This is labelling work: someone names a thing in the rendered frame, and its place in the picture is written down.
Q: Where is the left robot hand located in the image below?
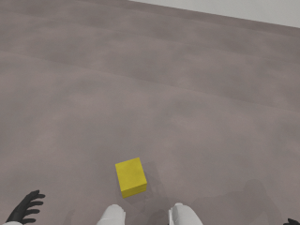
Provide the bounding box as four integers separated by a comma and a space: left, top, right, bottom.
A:
6, 189, 45, 225

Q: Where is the carton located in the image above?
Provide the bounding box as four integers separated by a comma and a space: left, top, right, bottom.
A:
115, 157, 147, 199

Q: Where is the robot thigh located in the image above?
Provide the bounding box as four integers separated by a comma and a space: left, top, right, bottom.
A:
96, 205, 126, 225
168, 204, 203, 225

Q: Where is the robot left thigh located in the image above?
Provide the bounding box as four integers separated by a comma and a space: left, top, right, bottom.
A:
96, 205, 126, 225

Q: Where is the robot right thigh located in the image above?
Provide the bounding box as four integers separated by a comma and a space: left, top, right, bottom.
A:
168, 204, 203, 225

